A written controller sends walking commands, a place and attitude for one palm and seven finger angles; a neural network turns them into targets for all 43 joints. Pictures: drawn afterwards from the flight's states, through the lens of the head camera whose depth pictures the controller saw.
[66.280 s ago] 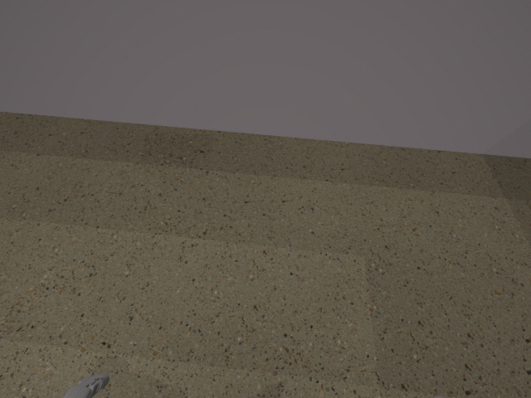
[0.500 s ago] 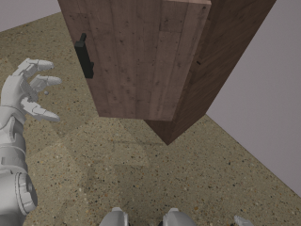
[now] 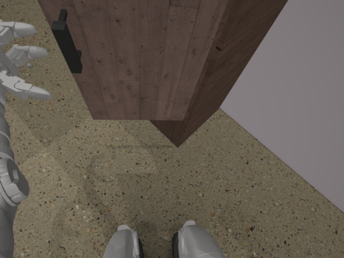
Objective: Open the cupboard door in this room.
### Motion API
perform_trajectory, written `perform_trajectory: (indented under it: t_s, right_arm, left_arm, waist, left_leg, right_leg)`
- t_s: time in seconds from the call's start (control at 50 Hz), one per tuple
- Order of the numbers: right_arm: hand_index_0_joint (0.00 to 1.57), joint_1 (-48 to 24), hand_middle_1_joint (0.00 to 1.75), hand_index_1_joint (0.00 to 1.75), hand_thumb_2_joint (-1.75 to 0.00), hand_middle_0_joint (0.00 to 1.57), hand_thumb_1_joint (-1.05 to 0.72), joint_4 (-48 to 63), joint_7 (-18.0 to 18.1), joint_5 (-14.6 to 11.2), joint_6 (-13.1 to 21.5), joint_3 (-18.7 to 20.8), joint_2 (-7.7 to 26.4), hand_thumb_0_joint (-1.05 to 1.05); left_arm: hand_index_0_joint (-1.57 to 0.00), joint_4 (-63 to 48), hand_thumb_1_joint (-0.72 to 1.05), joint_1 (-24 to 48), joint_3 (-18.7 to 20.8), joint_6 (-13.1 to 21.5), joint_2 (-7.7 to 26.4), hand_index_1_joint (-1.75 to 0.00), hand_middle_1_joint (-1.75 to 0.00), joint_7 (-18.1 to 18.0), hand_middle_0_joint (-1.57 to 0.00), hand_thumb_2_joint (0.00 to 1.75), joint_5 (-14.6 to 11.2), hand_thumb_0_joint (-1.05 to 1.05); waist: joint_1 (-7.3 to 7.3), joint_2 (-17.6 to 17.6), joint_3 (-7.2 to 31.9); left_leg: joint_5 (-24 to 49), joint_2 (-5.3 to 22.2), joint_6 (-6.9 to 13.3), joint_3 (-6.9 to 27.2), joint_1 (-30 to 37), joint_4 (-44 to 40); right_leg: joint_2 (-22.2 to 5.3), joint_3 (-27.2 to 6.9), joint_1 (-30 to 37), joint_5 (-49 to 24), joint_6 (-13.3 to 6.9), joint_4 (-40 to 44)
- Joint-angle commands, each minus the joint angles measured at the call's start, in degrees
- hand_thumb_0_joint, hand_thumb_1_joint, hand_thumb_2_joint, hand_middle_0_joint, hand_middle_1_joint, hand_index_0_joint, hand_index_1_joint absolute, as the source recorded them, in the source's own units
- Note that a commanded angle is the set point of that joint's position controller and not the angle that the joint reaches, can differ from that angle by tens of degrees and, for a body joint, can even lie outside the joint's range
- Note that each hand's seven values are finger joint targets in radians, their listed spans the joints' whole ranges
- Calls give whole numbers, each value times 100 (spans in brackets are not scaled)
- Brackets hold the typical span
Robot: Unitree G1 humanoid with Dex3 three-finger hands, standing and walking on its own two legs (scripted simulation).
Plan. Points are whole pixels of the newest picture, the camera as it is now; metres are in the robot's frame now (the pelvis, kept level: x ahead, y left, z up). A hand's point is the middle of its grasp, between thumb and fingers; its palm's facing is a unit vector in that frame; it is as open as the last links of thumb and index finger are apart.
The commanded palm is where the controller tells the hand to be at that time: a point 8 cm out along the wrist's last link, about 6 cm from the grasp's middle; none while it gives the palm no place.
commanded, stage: move the hooked fingers beside the handle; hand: left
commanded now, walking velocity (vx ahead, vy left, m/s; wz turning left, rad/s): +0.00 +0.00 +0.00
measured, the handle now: (70, 43) +0.58 +0.19 +0.07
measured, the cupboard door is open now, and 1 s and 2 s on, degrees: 47 47 47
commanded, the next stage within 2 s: slide the fingers in behind the handle in 1.04 s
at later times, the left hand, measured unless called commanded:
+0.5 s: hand (36, 59) +0.52 +0.24 +0.09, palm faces -0.03 -1.00 -0.01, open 14.0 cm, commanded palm +0.51 +0.28 +0.08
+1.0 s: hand (38, 57) +0.53 +0.24 +0.08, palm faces -0.03 -1.00 -0.02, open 14.0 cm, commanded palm +0.52 +0.28 +0.07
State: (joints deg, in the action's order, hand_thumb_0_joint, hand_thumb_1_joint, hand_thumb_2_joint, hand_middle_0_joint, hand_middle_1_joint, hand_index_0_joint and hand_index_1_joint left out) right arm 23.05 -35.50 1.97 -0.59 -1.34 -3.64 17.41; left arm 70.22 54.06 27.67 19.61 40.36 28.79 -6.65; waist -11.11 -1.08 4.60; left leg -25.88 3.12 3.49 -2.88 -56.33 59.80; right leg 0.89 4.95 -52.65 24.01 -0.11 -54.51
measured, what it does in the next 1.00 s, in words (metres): stands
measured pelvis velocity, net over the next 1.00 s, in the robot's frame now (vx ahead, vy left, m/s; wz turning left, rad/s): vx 0.00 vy -0.01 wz -0.01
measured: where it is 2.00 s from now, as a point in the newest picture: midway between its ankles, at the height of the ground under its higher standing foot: outside the picture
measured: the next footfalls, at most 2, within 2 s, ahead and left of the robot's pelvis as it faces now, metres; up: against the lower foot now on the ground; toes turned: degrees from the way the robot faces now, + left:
none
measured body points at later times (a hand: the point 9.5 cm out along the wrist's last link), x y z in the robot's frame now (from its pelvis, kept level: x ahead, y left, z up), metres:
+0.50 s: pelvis +0.01 +0.00 +0.01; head +0.16 +0.03 +0.43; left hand +0.52 +0.29 +0.09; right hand -0.01 -0.26 -0.09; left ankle +0.02 +0.08 -0.67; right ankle +0.01 -0.13 -0.67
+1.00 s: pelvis +0.00 -0.01 -0.01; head +0.16 +0.02 +0.41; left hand +0.53 +0.29 +0.09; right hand -0.01 -0.28 -0.10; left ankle +0.02 +0.08 -0.67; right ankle +0.01 -0.13 -0.67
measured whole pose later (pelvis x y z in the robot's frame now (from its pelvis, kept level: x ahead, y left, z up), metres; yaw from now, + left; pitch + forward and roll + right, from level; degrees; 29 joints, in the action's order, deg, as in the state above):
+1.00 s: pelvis +0.00 -0.01 -0.01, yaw +0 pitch +24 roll -5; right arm 22.1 -34.1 1.6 -0.4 -4.2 -4.6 17.1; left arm 73.6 59.3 28.0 19.5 44.0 26.4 -4.2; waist -13.0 -1.3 4.0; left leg -26.7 4.1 2.7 -1.7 -59.9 62.0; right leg 2.0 5.8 -55.8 24.6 -0.9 -56.0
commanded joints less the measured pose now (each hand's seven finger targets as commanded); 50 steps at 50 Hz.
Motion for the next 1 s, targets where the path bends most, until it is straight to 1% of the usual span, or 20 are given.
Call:
perform_trajectory:
  t_s: [0.0, 0.06, 0.12, 0.16, 0.2, 0.22, 0.28, 0.3, 0.36, 0.42, 0.48, 0.5, 0.52, 0.58, 0.62, 0.7, 0.76, 0.82, 0.88, 0.98]
  right_arm:
    - [20, 1079, 30, 30, -90, 20, -90, 249, 115, 45, -9, 382, 1155, 0]
    - [20, 1205, 30, 30, -90, 20, -90, 242, 81, 92, -80, 398, 1171, 0]
    - [20, 1352, 30, 30, -90, 20, -90, 199, 39, 139, -168, 430, 1156, 0]
    - [20, 1383, 30, 30, -90, 20, -90, 169, 2, 154, -213, 458, 1141, 0]
    - [20, 1443, 30, 30, -90, 20, -90, 227, -10, 151, -250, 471, 1156, 0]
    - [20, 1421, 30, 30, -90, 20, -90, 270, -29, 143, -285, 468, 1149, 0]
    - [20, 1397, 30, 30, -90, 20, -90, 311, -68, 138, -357, 481, 1093, 0]
    - [20, 1405, 30, 30, -90, 20, -90, 331, -59, 142, -370, 485, 1104, 0]
    - [20, 1351, 30, 30, -90, 20, -90, 370, -65, 144, -392, 501, 1087, 0]
    - [20, 1291, 30, 30, -90, 20, -90, 349, -81, 132, -377, 509, 1052, 0]
    - [20, 1250, 30, 30, -90, 20, -90, 286, -60, 119, -363, 488, 1066, 0]
    - [20, 1257, 30, 30, -90, 20, -90, 289, -49, 102, -369, 480, 1052, 0]
    - [20, 1214, 30, 30, -90, 20, -90, 261, -48, 96, -378, 466, 1051, 0]
    - [20, 1183, 30, 30, -90, 20, -90, 272, -25, 72, -391, 446, 1067, 0]
    - [20, 1148, 30, 30, -90, 20, -90, 290, -5, 72, -394, 441, 1075, 0]
    - [20, 1092, 30, 30, -90, 20, -90, 290, 32, 60, -349, 414, 1076, 0]
    - [20, 1081, 30, 30, -90, 20, -90, 242, 48, 66, -306, 405, 1100, 0]
    - [20, 1088, 30, 30, -90, 20, -90, 248, 77, 83, -250, 383, 1120, 0]
    - [20, 1072, 30, 30, -90, 20, -90, 264, 69, 69, -244, 356, 1095, 0]
    - [20, 1124, 30, 30, -90, 20, -90, 309, 92, 40, -279, 319, 1112, 0]
  left_arm:
    - [-30, -837, -50, 2677, 247, 274, 1948, -120, -120, -122, -30, 30, -65, 0]
    - [-30, -1022, -50, 2834, 200, 246, 2036, -120, -120, -148, -30, 30, 106, 0]
    - [-30, -1239, -50, 2901, 231, 295, 2012, -120, -120, -166, -30, 30, 119, 0]
    - [-30, -1125, -50, 2821, 86, 242, 1672, -120, -120, -160, -30, 30, 57, 0]
    - [-30, -1119, -50, 2420, 238, 198, 1713, -120, -120, -139, -30, 30, -38, 0]
    - [-30, -1104, -50, 2192, 264, 144, 1718, -120, -120, -126, -30, 30, -27, 0]
    - [-30, -1196, -50, 2109, 144, 65, 1515, -120, -120, -188, -30, 30, -13, 0]
    - [-30, -1340, -50, 2078, 307, 122, 1724, -120, -120, -231, -30, 30, -20, 0]
    - [-30, -1584, -50, 2185, 392, 254, 1833, -120, -120, -365, -30, 30, -7, 0]
    - [-30, -1853, -50, 2316, 339, 465, 1722, -120, -120, -429, -30, 30, -21, 0]
    - [-30, -1501, -50, 2336, 300, 453, 1751, -120, -120, -431, -30, 30, 18, 0]
    - [-30, -1431, -50, 2331, 150, 437, 1518, -120, -120, -391, -30, 30, -26, 0]
    - [-30, -1317, -50, 2307, 42, 397, 1452, -120, -120, -340, -30, 30, -5, 0]
    - [-30, -1024, -50, 2161, -83, 275, 1372, -120, -120, -245, -30, 30, 0, 0]
    - [-30, -959, -50, 2098, -79, 277, 1365, -120, -120, -185, -30, 30, -47, 0]
    - [-30, -1053, -50, 2573, -148, 377, 1340, -120, -120, -215, -30, 30, -114, 0]
    - [-30, -1056, -50, 2870, -53, 446, 1555, -120, -120, -290, -30, 30, -60, 0]
    - [-30, -1124, -50, 3036, 243, 509, 2081, -120, -120, -344, -30, 30, 44, 0]
    - [-30, -993, -50, 2908, 227, 421, 2158, -120, -120, -323, -30, 30, 143, 0]
    - [-30, -742, -50, 2756, 176, 162, 2229, -120, -120, -169, -30, 30, 156, 0]
  waist:
    - [-80, -777, 2517]
    - [-59, -1311, 2972]
    - [-46, -1592, 3324]
    - [-125, -1378, 3228]
    - [-24, -1205, 3283]
    - [74, -1303, 3339]
    - [24, -1109, 3054]
    - [85, -1100, 3034]
    - [66, -989, 2968]
    - [80, -1376, 3086]
    - [0, -1151, 2754]
    - [-45, -1118, 2751]
    - [-43, -1211, 2704]
    - [-77, -1021, 2496]
    - [-44, -990, 2536]
    - [-165, -920, 2476]
    - [-221, -876, 2591]
    - [-131, -1098, 2996]
    - [-105, -1222, 3015]
    - [-151, -1087, 2910]
  left_leg:
    - [2242, -30, -155, 791, 2362, -588]
    - [2770, 8, -229, 857, 2856, -532]
    - [3677, 115, -369, 1013, 3508, -465]
    - [3621, 137, -355, 1058, 3540, -474]
    - [3863, 132, -336, 1033, 3519, -513]
    - [3875, 109, -332, 959, 3482, -543]
    - [3585, 73, -259, 869, 3216, -585]
    - [3716, 79, -264, 872, 3233, -587]
    - [3354, 45, -221, 781, 3069, -644]
    - [3516, 52, -280, 807, 3416, -635]
    - [3033, 27, -235, 774, 3079, -679]
    - [3129, 15, -212, 758, 3150, -646]
    - [3004, 14, -223, 740, 3127, -662]
    - [2752, -5, -194, 729, 2901, -680]
    - [2790, -18, -192, 714, 2877, -664]
    - [2466, -38, -151, 719, 2660, -588]
    - [2273, -34, -138, 732, 2531, -513]
    - [2344, -53, -143, 715, 2453, -405]
    - [2375, -66, -133, 661, 2299, -336]
    - [2303, -57, -97, 626, 2029, -326]
  right_leg:
    - [235, -213, 445, -1269, -120, 476]
    - [225, -189, 262, -1455, -122, 425]
    - [257, -117, -3, -1596, -118, 395]
    - [276, -85, -87, -1539, -105, 453]
    - [303, -68, 144, -1732, -120, 460]
    - [304, -99, 272, -1789, -111, 494]
    - [311, -103, 368, -1830, -85, 558]
    - [316, -95, 461, -1916, -117, 536]
    - [323, -153, 664, -1917, -94, 609]
    - [337, -160, 542, -1876, -123, 594]
    - [323, -175, 627, -1735, -118, 632]
    - [332, -181, 590, -1817, -127, 634]
    - [320, -190, 549, -1749, -113, 660]
    - [303, -183, 540, -1669, -117, 675]
    - [300, -187, 602, -1726, -121, 651]
    - [283, -227, 485, -1569, -123, 599]
    - [277, -274, 459, -1435, -98, 576]
    - [266, -318, 650, -1537, -106, 459]
    - [257, -352, 726, -1649, -93, 434]
    - [275, -341, 792, -1726, -68, 433]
